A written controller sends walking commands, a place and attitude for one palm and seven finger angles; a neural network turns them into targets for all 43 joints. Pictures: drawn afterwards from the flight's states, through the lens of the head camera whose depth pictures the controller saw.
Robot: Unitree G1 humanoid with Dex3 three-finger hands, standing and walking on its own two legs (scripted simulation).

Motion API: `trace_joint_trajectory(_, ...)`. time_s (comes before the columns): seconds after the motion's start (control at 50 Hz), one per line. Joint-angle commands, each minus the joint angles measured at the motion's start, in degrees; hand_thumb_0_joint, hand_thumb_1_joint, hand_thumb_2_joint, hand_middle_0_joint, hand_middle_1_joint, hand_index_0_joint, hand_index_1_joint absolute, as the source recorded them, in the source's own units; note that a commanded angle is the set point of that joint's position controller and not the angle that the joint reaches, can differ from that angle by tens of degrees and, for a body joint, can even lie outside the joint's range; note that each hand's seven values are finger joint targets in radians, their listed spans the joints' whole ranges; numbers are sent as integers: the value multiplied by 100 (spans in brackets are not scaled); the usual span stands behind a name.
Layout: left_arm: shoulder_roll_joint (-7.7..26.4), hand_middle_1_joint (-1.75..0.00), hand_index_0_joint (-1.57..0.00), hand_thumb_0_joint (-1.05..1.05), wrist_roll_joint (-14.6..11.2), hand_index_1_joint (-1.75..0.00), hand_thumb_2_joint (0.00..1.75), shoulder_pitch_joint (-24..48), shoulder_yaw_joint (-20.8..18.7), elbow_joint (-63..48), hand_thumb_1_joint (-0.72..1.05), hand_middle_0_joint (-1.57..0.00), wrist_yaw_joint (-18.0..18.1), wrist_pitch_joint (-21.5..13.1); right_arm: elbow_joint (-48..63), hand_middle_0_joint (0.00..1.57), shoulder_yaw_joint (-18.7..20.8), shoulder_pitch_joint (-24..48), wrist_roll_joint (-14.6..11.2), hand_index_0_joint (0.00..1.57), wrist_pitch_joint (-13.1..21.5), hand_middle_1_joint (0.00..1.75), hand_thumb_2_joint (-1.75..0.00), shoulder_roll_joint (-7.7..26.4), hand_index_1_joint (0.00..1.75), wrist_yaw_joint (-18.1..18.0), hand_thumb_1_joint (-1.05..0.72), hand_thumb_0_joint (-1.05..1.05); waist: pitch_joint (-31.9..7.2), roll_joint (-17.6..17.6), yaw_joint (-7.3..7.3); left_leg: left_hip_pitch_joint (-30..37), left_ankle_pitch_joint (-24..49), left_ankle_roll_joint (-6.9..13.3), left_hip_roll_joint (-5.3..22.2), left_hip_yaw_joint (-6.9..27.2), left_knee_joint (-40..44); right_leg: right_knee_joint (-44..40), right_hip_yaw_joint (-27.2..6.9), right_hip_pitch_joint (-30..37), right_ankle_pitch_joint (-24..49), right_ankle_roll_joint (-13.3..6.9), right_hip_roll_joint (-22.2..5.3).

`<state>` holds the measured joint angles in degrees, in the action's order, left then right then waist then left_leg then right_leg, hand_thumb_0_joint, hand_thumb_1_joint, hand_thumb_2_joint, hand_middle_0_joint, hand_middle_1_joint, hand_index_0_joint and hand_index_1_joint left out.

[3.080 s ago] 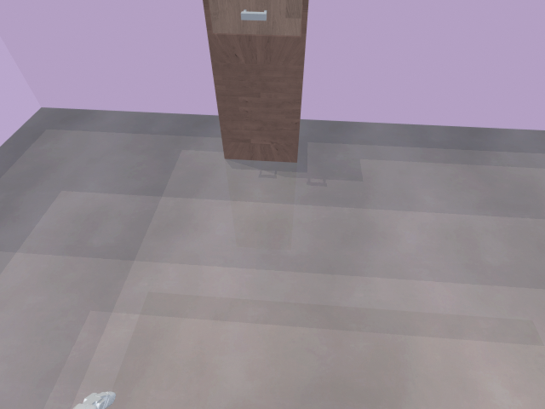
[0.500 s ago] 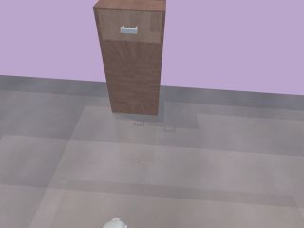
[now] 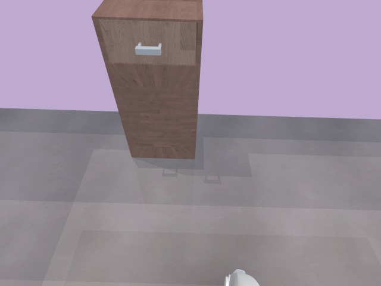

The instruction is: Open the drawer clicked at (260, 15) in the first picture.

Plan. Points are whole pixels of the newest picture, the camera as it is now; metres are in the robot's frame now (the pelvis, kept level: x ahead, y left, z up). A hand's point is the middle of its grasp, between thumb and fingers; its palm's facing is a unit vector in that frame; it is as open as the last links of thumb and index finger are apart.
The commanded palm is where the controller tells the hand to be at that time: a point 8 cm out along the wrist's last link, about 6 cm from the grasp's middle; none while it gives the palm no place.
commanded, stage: take the last steps up to it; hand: left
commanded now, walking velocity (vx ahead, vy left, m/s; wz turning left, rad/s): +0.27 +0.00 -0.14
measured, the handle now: (149, 47) +0.95 +0.22 +0.02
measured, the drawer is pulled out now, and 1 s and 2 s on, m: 0.00 0.00 0.00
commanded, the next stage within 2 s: come to a stop and stand still in 1.04 s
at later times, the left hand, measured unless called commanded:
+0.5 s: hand (137, 279) +0.17 +0.14 -0.18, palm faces +0.10 -0.98 -0.15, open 7.3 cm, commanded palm none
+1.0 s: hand (135, 190) +0.41 +0.19 -0.17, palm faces +0.02 -0.98 -0.19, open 7.4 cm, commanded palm none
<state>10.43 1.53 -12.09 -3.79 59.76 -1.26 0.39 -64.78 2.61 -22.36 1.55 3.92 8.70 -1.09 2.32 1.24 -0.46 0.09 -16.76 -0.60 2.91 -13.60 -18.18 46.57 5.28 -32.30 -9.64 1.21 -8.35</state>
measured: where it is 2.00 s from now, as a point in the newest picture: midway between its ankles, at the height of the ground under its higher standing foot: (191, 255)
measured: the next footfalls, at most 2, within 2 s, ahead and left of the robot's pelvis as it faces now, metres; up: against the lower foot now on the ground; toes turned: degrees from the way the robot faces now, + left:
right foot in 0.12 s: +0.21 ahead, -0.15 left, +0.00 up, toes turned -10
left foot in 0.58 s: +0.31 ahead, +0.11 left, +0.00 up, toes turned +12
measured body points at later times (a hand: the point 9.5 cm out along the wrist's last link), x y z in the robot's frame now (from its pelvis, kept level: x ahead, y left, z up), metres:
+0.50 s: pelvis +0.18 -0.03 +0.00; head +0.17 -0.02 +0.45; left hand +0.17 +0.19 -0.16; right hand +0.24 -0.27 -0.15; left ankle +0.25 +0.10 -0.71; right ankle +0.17 -0.14 -0.74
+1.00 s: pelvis +0.34 +0.01 +0.00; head +0.36 +0.01 +0.45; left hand +0.41 +0.24 -0.15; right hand +0.26 -0.18 -0.16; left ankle +0.27 +0.10 -0.74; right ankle +0.43 -0.12 -0.70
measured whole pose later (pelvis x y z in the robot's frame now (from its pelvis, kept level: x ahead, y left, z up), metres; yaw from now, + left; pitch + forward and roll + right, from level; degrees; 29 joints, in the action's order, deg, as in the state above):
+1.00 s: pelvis +0.34 +0.01 +0.00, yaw +1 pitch -1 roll +1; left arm 9.9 1.4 -10.1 -3.3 60.6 -0.2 0.4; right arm -66.2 1.1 -25.3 1.5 3.6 4.6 -1.5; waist 2.2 1.1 -2.1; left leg 0.0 -16.4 1.6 -0.1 -11.1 -17.1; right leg 46.2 5.1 -29.6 -12.5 1.2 -7.1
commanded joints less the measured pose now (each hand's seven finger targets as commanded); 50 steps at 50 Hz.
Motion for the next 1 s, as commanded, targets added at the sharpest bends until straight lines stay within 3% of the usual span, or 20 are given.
trace_joint_trajectory(0.0,119,-30,-20,0,1,-30,90,391,-5,-435,90,-20,-38,-207,96,20,188,-333,19,20,62,30,-90,805,30,6,-90,0,471,-827,-114,-279,1814,719,1528,590,376,-983,234,403,-117,-166,260)
trace_joint_trajectory(0.04,300,-30,-20,0,22,-30,90,-442,-64,-194,90,-20,-23,-277,103,20,180,-182,-5,20,27,30,-90,873,30,1,-90,0,78,-528,324,-434,2621,552,1361,336,-736,-1446,419,1648,8,-292,549)
trace_joint_trajectory(0.06,571,-30,-20,0,55,-30,90,-1279,-137,86,90,-20,7,-349,97,20,164,-141,-39,20,34,30,-90,822,30,27,-90,0,-358,-157,706,-912,2483,362,1063,152,-1927,-1682,266,2842,206,-363,520)
trace_joint_trajectory(0.08,1192,-30,-20,0,91,-30,90,-1873,-281,261,90,-20,91,-430,174,20,107,-398,-102,20,39,30,-90,481,30,78,-90,0,-1019,1328,841,-2194,580,123,483,-76,-3708,-2021,-1398,4103,702,-719,-834)
trace_joint_trajectory(0.1,1551,-30,-20,0,-41,-30,90,-2073,-297,283,90,-20,145,-429,360,20,47,-503,-136,20,-10,30,-90,383,30,64,-90,0,-1372,1899,659,-2900,-1633,3,-36,503,-5118,-2749,-2976,4317,1762,-1209,-1844)
trace_joint_trajectory(0.12,1440,-30,-20,0,-80,-30,90,-1744,-279,210,90,-20,185,-382,381,20,87,-173,-129,20,-61,30,-90,434,30,13,-90,0,-980,1047,656,-3125,-1586,63,181,1088,-5634,-2859,-2683,3945,1678,-1382,-1832)
trace_joint_trajectory(0.14,1261,-30,-20,0,-61,-30,90,-1249,-240,116,90,-20,193,-383,336,20,91,-48,-131,20,-55,30,-90,289,30,27,-90,0,-678,814,497,-3211,-1136,49,399,1127,-5806,-2947,-2416,3313,926,-1307,-1680)
trace_joint_trajectory(0.18,817,-30,-20,0,-68,-30,90,-605,-83,-52,90,-20,197,-408,315,20,80,141,-55,20,-146,30,-90,299,30,53,-90,0,-78,609,215,-3073,-436,29,667,1299,-5578,-3276,-1715,2079,172,-990,-1358)
trace_joint_trajectory(0.24,496,-30,-20,0,-23,-30,90,-372,14,-72,90,-20,213,-437,174,20,61,-216,-9,20,-289,30,-90,109,30,100,-90,0,14,526,-104,-2693,45,-75,649,1118,-4810,-3529,-708,1443,-82,-753,-937)
trace_joint_trajectory(0.44,729,-30,-20,0,20,-30,90,-875,-47,134,90,-20,181,-435,747,20,79,969,-29,20,-228,30,-90,224,30,265,-90,0,347,529,225,-2635,186,-113,481,760,-2213,-3739,-677,2019,-1014,-918,-1040)
trace_joint_trajectory(0.48,772,-30,-20,0,18,-30,90,-894,-72,178,90,-20,182,-408,785,20,88,956,-33,20,-184,30,-90,265,30,263,-90,0,331,453,186,-2227,129,-65,404,662,-1791,-3529,-630,2005,-1045,-891,-1061)
trace_joint_trajectory(0.52,755,-30,-20,0,-4,-30,90,-783,-88,161,90,-20,169,-342,629,20,99,413,-28,20,-136,30,-90,378,30,237,-90,0,203,-38,-93,-1033,273,-25,196,450,-1124,-2950,-265,1421,-1489,-710,-739)
trace_joint_trajectory(0.54,578,-30,-20,0,-18,-30,90,-804,-46,131,90,-20,146,-313,486,20,143,-68,-16,20,-98,30,-90,622,30,192,-90,0,42,-727,-284,-286,-83,56,387,878,-703,-2072,26,957,-1519,-521,-358)
trace_joint_trajectory(0.56,233,-30,-20,0,-62,-30,90,-771,10,-12,90,-20,101,-306,360,20,264,-661,50,20,-65,30,-90,1142,30,130,-90,0,-78,-2106,-494,197,-859,465,1533,2547,151,-441,599,130,-1806,-214,328)
trace_joint_trajectory(0.58,184,-30,-20,0,-23,-30,90,-454,42,-238,90,-20,93,-320,316,20,297,-1032,29,20,-105,30,-90,1380,30,74,-90,0,4,-2241,-579,197,-1063,914,2159,3552,835,899,390,-479,-2359,-171,639)
trace_joint_trajectory(0.6,306,-30,-20,0,14,-30,90,-280,25,-264,90,-20,101,-305,356,20,261,-853,11,20,-133,30,-90,1334,30,32,-90,0,127,-1845,-523,-65,-1348,1025,2192,3570,892,1574,-23,-618,-2208,-260,362)
trace_joint_trajectory(0.66,168,-30,-20,0,33,-30,90,-415,3,-10,90,-20,26,-296,550,20,63,20,-28,20,-7,30,-90,687,30,-23,-90,0,276,-678,-116,-711,-153,799,1602,2318,897,1962,-311,-391,-943,-204,45)
trace_joint_trajectory(0.72,18,-30,-20,0,24,-30,90,-711,19,132,90,-20,43,-207,472,20,49,-20,-66,20,97,30,-90,569,30,-65,-90,0,9,-452,64,-576,1192,784,1350,1625,851,1818,-275,-166,-410,-35,60)
trace_joint_trajectory(0.84,91,-30,-20,0,5,-30,90,-145,11,-103,90,-20,59,-110,175,20,34,-409,-76,20,104,30,-90,483,30,-84,-90,0,313,-576,15,-246,1900,1005,1361,1385,891,926,-217,-493,-155,91,-8)
trace_joint_trajectory(0.98,-20,-30,-20,0,-18,-30,90,643,64,-425,90,-20,66,-172,-73,20,63,-775,11,20,7,30,-90,488,30,-78,-90,0,590,-769,-236,-147,2518,986,1382,1146,411,-690,135,74,-450,-104,252)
